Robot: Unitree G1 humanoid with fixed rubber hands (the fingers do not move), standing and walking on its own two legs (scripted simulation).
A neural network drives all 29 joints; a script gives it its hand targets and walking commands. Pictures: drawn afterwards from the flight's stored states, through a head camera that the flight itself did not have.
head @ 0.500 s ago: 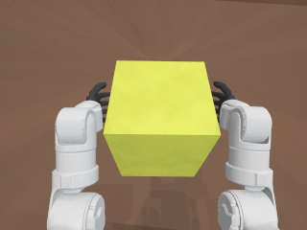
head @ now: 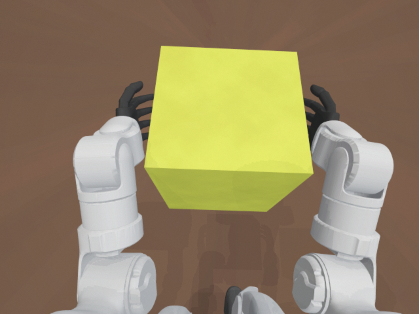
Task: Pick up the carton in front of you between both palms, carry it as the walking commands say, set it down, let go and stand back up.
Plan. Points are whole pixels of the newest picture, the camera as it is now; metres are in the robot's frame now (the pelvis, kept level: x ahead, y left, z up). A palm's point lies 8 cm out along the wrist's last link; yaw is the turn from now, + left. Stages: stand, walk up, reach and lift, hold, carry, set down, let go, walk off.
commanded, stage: carry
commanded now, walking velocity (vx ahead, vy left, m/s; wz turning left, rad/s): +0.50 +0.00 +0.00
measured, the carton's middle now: (222, 142) +0.42 +0.01 +0.06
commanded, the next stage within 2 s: none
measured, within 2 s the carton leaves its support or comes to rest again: neither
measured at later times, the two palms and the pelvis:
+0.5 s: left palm out of the picture +0.71 +0.16 +0.19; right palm out of the picture +0.68 -0.14 +0.19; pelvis +0.31 +0.05 +0.05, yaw -1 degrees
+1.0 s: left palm out of the picture +0.99 +0.20 +0.24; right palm out of the picture +1.02 -0.10 +0.24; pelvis +0.61 +0.01 +0.09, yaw +0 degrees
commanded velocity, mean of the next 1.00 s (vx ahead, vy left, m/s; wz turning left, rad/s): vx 0.50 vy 0.00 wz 0.00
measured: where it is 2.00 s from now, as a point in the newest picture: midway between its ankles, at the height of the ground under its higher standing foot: (214, 89)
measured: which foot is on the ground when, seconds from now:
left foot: up 0.00-0.26, down 0.28-0.72, up 0.74-1.00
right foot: down 0.00-0.30, up 0.32-0.68, down 0.70-1.00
